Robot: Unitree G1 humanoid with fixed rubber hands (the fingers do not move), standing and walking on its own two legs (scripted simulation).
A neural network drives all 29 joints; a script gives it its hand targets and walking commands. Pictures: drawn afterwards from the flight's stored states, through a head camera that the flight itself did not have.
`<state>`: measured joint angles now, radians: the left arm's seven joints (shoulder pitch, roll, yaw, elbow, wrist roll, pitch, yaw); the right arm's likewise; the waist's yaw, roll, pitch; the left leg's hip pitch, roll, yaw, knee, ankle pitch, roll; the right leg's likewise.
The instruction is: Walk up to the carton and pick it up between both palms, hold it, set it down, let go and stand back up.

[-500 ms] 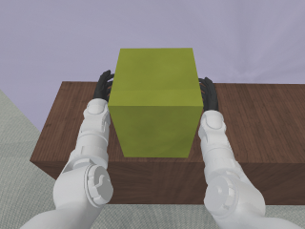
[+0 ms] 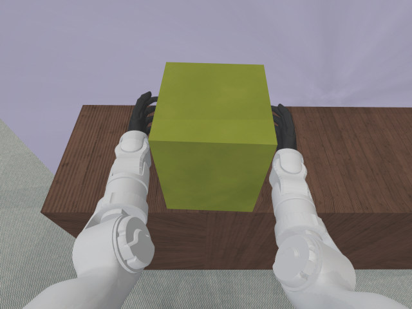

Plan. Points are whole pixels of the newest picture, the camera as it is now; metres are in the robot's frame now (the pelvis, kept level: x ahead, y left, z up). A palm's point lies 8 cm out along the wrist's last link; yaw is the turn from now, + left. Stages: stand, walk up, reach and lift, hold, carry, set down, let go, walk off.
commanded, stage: set down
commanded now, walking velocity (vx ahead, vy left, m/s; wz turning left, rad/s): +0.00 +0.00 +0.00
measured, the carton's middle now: (212, 141) +0.45 +0.03 +0.03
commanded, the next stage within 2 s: none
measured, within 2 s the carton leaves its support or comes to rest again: neither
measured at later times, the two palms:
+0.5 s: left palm (141, 131) +0.43 +0.18 +0.08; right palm (286, 145) +0.42 -0.12 +0.07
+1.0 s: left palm (141, 132) +0.43 +0.18 +0.07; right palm (285, 145) +0.42 -0.12 +0.07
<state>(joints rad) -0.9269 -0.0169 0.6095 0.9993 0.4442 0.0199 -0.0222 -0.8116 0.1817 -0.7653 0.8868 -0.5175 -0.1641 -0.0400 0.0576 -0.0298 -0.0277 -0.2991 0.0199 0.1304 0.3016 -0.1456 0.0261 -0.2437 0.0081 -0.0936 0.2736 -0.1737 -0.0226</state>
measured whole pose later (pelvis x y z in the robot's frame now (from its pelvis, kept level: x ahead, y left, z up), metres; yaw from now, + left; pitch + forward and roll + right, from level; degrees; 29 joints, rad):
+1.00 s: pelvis +0.00 +0.00 +0.00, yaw +0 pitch +9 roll +0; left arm -0.92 -0.06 0.71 0.92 0.52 -0.02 -0.06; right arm -0.82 0.22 -0.80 0.81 -0.57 -0.13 0.00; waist 0.05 -0.05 -0.01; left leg -0.32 0.03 0.14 0.31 -0.15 0.03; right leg -0.27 0.01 -0.09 0.29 -0.18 -0.02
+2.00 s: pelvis +0.00 +0.00 -0.01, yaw -1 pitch +18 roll -2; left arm -1.04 0.19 0.28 1.37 0.09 -0.18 0.07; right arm -0.95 -0.03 -0.35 1.25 -0.12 -0.16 -0.10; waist 0.03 -0.02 -0.19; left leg -0.58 0.06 0.12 0.46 -0.20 0.02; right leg -0.50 0.03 -0.09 0.36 -0.19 -0.03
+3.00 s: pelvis -0.02 -0.01 -0.01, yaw +0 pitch +14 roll -1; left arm -1.25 0.38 0.00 1.41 -0.24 0.04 -0.01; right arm -1.16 -0.25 0.00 1.23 0.28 0.11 -0.11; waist -0.01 0.00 -0.18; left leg -0.51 0.03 0.06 0.40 -0.15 0.01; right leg -0.44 0.03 -0.09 0.35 -0.16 -0.04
